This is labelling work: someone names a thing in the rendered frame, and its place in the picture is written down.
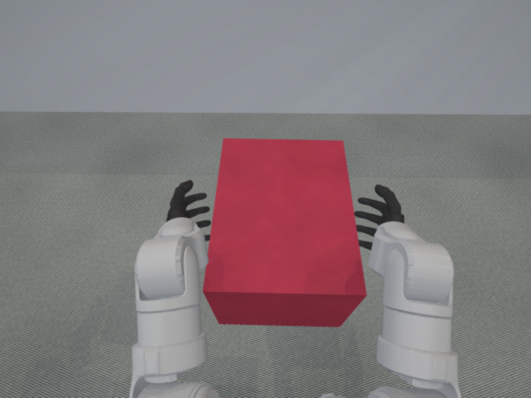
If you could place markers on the right robot forearm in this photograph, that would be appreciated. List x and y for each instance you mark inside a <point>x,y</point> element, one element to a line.
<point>415,343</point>

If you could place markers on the robot left upper arm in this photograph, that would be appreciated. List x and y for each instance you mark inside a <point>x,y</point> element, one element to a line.
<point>179,390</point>

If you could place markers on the carton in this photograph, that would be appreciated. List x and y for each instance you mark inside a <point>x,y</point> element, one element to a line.
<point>283,248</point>

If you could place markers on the left robot forearm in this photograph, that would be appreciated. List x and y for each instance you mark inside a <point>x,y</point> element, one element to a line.
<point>167,292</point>

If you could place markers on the robot left hand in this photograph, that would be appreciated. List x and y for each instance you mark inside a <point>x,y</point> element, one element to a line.
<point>179,203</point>

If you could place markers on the robot right hand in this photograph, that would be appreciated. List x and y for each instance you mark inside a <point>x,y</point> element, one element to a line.
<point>390,212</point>

